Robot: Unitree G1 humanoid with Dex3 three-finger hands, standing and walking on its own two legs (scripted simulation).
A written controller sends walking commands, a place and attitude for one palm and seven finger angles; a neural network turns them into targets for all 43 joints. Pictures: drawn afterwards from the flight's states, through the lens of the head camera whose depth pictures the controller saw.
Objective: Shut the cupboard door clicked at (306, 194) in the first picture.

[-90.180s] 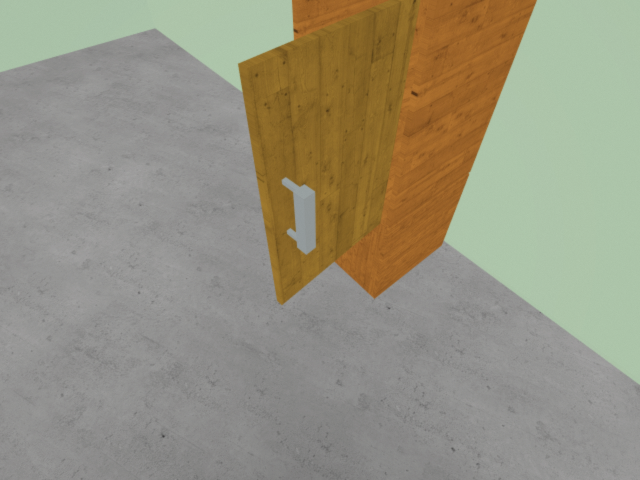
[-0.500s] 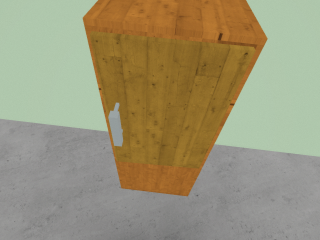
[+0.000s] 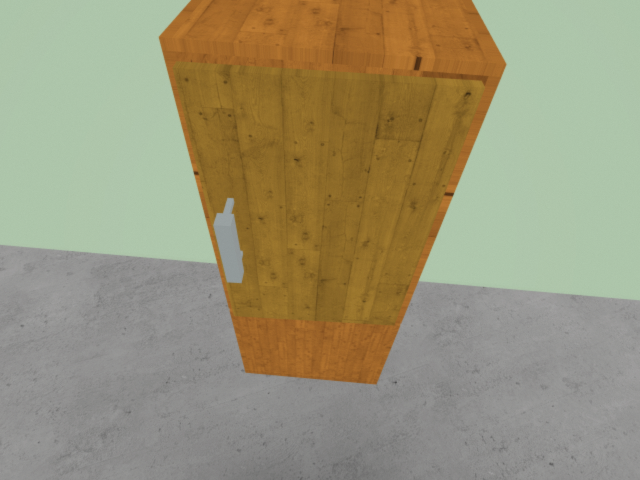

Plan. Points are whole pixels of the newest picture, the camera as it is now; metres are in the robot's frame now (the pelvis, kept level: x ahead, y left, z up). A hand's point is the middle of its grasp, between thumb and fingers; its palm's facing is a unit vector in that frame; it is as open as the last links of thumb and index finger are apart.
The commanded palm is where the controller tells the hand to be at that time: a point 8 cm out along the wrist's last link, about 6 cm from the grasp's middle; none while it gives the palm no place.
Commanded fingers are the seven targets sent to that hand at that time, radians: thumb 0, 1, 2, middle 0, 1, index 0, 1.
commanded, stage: come to a stop and stand still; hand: left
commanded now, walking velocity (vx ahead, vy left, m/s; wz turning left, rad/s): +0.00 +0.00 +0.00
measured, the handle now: (232, 240) +0.48 +0.18 -0.03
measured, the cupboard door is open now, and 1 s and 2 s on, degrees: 2 2 2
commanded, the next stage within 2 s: look again from close up in 0.26 s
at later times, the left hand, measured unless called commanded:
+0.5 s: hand out of the picture -0.03 +0.17 -0.18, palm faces +0.02 -0.99 -0.16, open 7.4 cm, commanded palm none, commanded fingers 0.00 0.90 0.90 -0.20 -0.30 -0.20 -0.30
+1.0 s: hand out of the picture +0.06 +0.18 -0.17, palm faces +0.06 -0.98 -0.19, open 7.3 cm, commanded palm +0.13 +0.23 -0.07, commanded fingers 0.00 0.90 0.90 -0.24 -0.34 -0.24 -0.34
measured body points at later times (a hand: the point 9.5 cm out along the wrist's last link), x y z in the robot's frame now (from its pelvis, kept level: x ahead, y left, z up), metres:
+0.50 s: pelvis +0.00 +0.01 +0.00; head +0.01 +0.02 +0.45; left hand -0.03 +0.22 -0.16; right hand -0.02 -0.20 -0.16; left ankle +0.06 +0.09 -0.73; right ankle +0.01 -0.12 -0.73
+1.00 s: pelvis +0.04 +0.01 +0.00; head +0.06 +0.02 +0.45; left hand +0.05 +0.23 -0.15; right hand +0.06 -0.22 -0.15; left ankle +0.06 +0.09 -0.73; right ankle +0.01 -0.12 -0.73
